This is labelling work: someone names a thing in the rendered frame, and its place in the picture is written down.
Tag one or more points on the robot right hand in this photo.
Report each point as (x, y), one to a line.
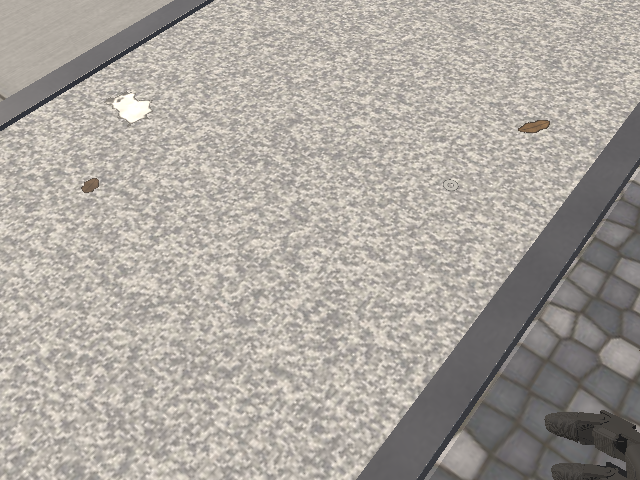
(609, 433)

